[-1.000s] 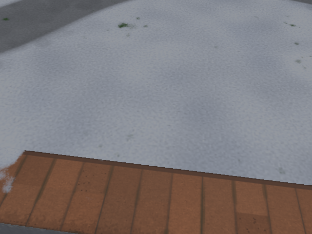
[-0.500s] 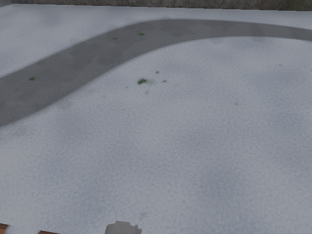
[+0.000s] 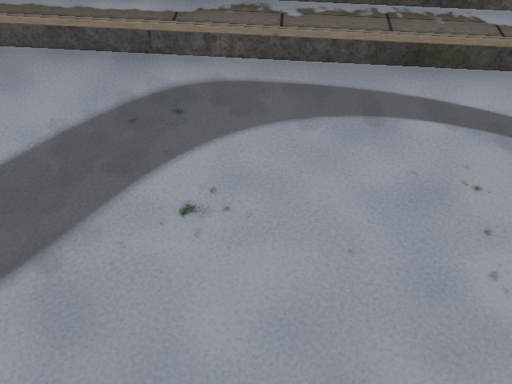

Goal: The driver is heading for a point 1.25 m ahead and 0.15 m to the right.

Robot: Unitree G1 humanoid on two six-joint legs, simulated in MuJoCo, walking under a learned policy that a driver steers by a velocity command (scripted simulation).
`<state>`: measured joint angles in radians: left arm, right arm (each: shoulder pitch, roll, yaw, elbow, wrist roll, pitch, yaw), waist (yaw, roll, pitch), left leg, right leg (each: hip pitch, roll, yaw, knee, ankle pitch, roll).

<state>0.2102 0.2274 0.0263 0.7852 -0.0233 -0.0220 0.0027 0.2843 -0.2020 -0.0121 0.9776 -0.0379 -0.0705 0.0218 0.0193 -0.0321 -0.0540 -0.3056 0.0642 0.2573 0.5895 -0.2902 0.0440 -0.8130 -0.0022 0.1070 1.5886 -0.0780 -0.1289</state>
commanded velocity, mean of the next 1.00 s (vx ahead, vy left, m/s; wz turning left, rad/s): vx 0.18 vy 0.00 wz -0.32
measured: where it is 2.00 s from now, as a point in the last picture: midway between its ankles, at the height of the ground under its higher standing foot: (323, 314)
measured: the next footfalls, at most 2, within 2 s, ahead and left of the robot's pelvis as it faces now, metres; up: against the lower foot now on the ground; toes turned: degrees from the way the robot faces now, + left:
right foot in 0.28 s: +0.21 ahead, -0.13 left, +0.00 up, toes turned -13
left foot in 0.82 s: +0.24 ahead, +0.09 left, +0.00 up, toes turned -18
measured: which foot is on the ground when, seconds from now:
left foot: down 0.00-0.28, up 0.30-0.80, down 0.82-1.00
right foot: up 0.00-0.26, down 0.28-0.82, up 0.84-1.00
